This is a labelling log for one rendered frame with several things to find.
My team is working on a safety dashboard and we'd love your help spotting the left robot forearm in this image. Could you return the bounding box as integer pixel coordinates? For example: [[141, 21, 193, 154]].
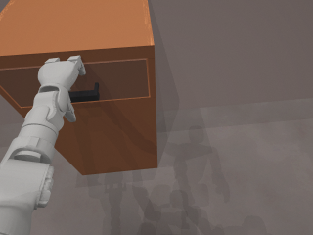
[[0, 82, 69, 172]]

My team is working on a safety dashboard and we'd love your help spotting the handle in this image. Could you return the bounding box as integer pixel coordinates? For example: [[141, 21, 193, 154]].
[[68, 82, 100, 103]]

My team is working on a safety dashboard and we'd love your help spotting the left robot hand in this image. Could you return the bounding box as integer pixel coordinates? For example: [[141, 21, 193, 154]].
[[37, 55, 86, 122]]

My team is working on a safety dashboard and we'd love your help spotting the drawer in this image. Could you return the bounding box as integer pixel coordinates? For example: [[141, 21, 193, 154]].
[[0, 58, 149, 107]]

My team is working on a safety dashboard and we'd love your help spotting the cabinet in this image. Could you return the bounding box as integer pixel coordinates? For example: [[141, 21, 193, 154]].
[[0, 0, 158, 175]]

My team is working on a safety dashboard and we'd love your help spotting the robot left upper arm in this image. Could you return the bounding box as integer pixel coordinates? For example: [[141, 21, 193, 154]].
[[0, 159, 55, 235]]

